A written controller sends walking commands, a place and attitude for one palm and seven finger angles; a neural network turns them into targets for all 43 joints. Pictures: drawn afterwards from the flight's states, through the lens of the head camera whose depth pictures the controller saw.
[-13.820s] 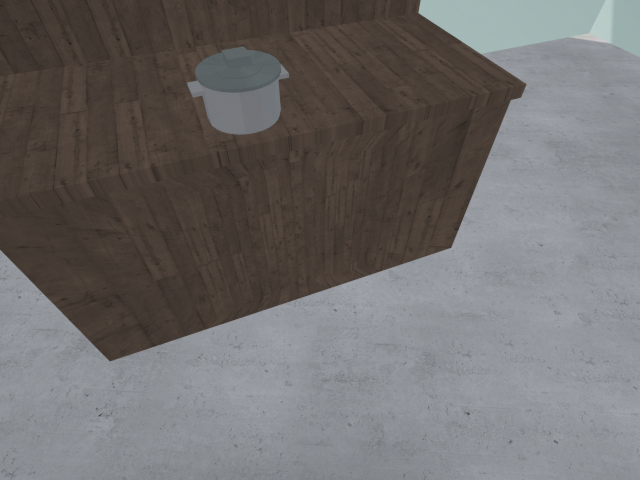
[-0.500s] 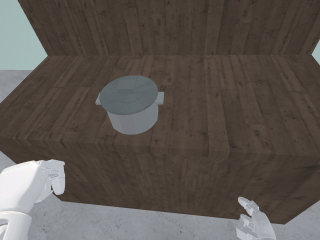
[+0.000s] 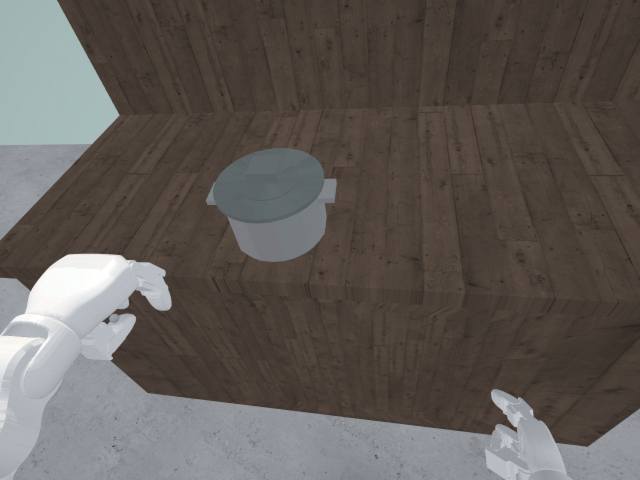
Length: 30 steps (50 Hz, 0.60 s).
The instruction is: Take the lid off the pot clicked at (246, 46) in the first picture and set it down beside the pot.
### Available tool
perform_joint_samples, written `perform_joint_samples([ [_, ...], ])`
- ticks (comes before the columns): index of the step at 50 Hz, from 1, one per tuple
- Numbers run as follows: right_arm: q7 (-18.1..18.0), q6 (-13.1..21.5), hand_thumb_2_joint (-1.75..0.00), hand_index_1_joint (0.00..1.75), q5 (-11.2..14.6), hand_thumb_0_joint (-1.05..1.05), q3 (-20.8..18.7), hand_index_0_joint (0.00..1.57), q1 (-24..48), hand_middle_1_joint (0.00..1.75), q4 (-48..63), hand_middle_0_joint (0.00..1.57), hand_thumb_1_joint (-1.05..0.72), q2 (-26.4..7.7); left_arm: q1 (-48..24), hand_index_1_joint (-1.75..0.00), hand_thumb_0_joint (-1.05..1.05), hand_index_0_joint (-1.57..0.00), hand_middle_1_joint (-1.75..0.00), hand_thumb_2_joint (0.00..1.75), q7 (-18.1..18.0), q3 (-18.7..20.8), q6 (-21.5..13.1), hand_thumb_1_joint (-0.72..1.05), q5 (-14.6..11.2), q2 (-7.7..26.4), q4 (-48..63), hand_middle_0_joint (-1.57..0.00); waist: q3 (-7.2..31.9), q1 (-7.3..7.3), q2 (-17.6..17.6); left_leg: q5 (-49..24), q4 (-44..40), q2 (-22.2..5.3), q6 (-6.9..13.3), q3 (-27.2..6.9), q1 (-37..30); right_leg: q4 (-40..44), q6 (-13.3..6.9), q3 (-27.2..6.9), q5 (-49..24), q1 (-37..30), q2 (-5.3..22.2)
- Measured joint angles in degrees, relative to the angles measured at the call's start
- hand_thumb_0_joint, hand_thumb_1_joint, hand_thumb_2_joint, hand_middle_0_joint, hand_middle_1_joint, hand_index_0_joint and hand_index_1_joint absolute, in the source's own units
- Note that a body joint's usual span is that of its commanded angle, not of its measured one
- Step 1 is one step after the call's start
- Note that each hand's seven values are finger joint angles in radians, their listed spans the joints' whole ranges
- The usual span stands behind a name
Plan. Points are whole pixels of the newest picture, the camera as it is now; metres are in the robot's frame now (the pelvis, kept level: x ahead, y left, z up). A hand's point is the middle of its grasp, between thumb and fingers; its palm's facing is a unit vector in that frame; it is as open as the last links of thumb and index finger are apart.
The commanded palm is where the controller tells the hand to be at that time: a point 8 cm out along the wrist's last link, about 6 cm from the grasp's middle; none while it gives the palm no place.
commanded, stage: reach forward and open the fingers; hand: left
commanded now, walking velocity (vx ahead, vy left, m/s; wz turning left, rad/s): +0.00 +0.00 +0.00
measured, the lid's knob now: (265, 169) +0.55 +0.17 +0.10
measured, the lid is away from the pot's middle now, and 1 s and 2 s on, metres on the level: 0.01 0.01 0.01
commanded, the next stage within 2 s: move the open hand above the knob in 0.42 s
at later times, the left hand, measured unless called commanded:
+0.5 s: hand (130, 260) +0.29 +0.25 +0.17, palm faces -0.09 +0.01 -1.00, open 9.8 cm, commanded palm +0.27 +0.24 +0.24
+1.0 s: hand (173, 217) +0.36 +0.22 +0.17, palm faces -0.17 -0.01 -0.99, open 9.8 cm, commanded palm +0.34 +0.22 +0.24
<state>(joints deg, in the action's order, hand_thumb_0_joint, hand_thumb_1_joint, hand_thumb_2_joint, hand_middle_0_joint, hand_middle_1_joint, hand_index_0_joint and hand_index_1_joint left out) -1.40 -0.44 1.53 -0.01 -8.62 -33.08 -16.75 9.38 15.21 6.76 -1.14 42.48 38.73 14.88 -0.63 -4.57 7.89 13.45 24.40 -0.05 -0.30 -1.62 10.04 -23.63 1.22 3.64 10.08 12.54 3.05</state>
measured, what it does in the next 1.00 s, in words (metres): stands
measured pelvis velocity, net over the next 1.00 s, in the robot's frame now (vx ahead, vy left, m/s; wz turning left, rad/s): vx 0.00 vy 0.00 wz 0.00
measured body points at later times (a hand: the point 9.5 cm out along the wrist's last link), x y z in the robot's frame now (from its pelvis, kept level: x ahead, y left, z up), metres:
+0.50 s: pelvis -0.01 +0.00 +0.00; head -0.01 -0.05 +0.44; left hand +0.29 +0.24 +0.23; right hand +0.20 -0.22 -0.10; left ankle +0.00 +0.13 -0.74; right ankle +0.03 -0.13 -0.74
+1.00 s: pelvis +0.00 +0.00 +0.00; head +0.01 -0.06 +0.44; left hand +0.36 +0.22 +0.23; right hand +0.20 -0.24 -0.11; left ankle +0.00 +0.13 -0.74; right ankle +0.03 -0.13 -0.74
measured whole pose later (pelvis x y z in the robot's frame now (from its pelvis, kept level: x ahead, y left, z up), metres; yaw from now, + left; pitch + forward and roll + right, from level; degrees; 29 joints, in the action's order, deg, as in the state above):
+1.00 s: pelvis +0.00 +0.00 +0.00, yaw +0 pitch +0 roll +1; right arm -0.2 -3.4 3.6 1.2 -8.1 -32.1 -17.9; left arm -25.7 25.8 -4.0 9.5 45.3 37.1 -5.6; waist -0.4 -1.7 7.1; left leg 14.1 25.9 0.6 -0.3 -1.2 12.3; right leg -27.9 1.0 2.9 12.1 16.2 3.8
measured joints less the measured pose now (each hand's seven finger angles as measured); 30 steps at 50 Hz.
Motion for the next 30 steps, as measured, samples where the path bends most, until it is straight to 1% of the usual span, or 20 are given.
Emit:
perform_joint_samples([
  [4,0.28,0.02,-0.90,0.30,0.14,0.02,0.25,0.20,-0.38,0.30,-0.09,0.20,-0.90,0.28,-3.72,-0.45,0.00,-0.98,-0.45,1.29,0.54,-0.79,0.75,0.03,0.18,0.48,-1.77,-0.98,-0.08,0.42,-0.24,-0.50,-0.45,0.27,0.14,0.34,-0.36,0.09,0.11,-0.36,-0.41,-0.09,0.25],
  [9,0.75,-0.10,-0.90,0.30,0.46,0.02,0.53,0.20,-0.40,0.30,0.32,0.20,-0.90,0.27,-7.56,-0.28,0.00,-0.92,-0.28,1.35,1.56,-2.14,2.35,-0.11,0.39,0.02,-3.43,-0.92,-0.06,0.77,-0.24,-0.92,-0.69,0.66,0.39,0.87,-0.50,-0.23,0.33,-0.94,-0.70,0.19,0.61],
  [14,0.76,-0.11,-0.90,0.30,0.63,0.02,0.88,0.20,-0.04,0.30,0.66,0.20,-0.90,0.31,-11.67,-0.16,0.00,-0.89,-0.17,1.40,2.64,-3.42,3.16,-0.21,0.80,0.35,-5.28,-0.89,-0.07,0.90,-0.45,-1.13,-0.56,0.90,0.50,1.14,-0.28,-0.87,0.37,-1.27,-0.70,0.73,0.85],
  [20,0.98,-0.13,-0.90,0.30,0.90,0.02,1.13,0.20,0.36,0.30,1.17,0.20,-0.90,0.15,-15.82,-0.10,0.00,-0.87,-0.11,1.44,3.91,-4.29,4.74,-0.26,0.93,0.21,-6.71,-0.88,0.06,0.94,-0.49,-1.10,-0.15,1.00,0.49,1.15,0.16,-1.60,0.32,-1.31,-0.48,1.32,0.95],
  [30,0.80,-0.29,-0.90,0.30,1.29,0.02,1.39,0.20,0.88,0.30,1.43,0.20,-0.90,-0.32,-22.68,-0.08,0.00,-0.87,-0.08,1.48,6.50,-6.42,6.99,-0.29,1.17,0.10,-9.78,-0.88,0.16,1.11,-0.45,-0.62,0.63,0.86,0.23,0.77,1.06,-2.73,0.07,-0.97,0.30,2.25,0.85],
])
